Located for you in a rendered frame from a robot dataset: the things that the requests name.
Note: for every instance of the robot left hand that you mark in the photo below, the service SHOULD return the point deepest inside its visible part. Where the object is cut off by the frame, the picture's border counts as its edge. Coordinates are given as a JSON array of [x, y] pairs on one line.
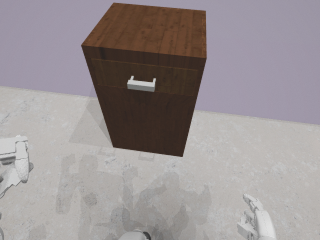
[[13, 152]]

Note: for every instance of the left robot shin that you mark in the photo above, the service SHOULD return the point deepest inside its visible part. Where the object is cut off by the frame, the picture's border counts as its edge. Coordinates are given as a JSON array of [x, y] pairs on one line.
[[136, 230]]

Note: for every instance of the cabinet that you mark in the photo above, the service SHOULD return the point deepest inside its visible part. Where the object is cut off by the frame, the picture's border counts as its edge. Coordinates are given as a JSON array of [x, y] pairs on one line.
[[154, 122]]

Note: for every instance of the handle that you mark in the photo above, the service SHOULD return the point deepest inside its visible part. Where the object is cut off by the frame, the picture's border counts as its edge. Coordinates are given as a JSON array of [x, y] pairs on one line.
[[141, 85]]

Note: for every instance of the robot right hand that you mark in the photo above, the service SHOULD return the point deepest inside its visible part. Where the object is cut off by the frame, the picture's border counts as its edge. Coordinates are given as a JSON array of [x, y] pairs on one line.
[[261, 224]]

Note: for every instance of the drawer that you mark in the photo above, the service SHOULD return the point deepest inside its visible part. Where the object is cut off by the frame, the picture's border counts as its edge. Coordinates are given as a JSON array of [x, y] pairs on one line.
[[168, 79]]

